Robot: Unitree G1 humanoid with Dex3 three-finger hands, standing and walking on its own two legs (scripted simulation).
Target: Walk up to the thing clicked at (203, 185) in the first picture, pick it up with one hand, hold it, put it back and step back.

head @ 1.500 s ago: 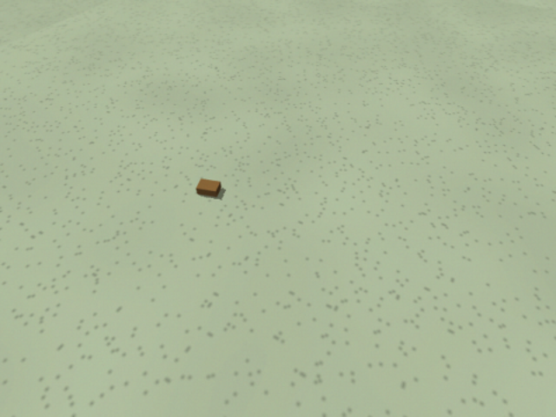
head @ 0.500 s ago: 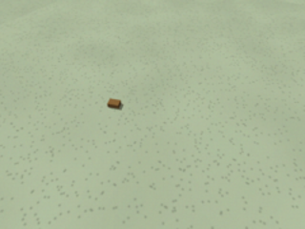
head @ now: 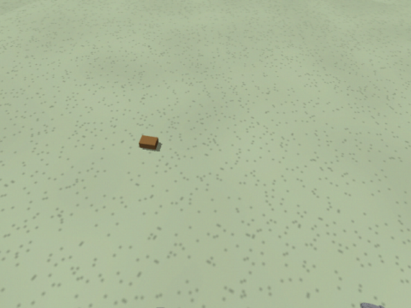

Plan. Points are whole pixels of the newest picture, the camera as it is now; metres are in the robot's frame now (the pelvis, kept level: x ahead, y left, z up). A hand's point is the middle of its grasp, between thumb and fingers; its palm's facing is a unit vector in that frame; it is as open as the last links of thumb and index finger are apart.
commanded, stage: walk up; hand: left
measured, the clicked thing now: (148, 142) +1.14 +0.34 -0.74
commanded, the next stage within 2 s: none
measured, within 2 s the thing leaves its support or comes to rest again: neither
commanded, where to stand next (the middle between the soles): +0.75 +0.10 m, yaw -9 degrees
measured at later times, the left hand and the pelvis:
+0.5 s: hand (96, 215) +0.34 +0.27 -0.11, palm faces -0.09 -0.91 -0.41, open 7.3 cm; pelvis +0.20 +0.01 +0.00, yaw -4 degrees
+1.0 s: hand (83, 165) +0.51 +0.36 -0.13, palm faces -0.20 -0.90 -0.38, open 7.4 cm; pelvis +0.40 +0.09 +0.01, yaw -8 degrees
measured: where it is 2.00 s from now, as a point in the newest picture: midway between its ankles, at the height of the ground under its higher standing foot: (175, 212)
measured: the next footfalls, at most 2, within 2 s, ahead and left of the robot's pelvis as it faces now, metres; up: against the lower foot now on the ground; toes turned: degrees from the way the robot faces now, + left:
right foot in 0.36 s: +0.30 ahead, -0.12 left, +0.00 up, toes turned -7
left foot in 0.72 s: +0.46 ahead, +0.19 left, +0.00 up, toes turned +0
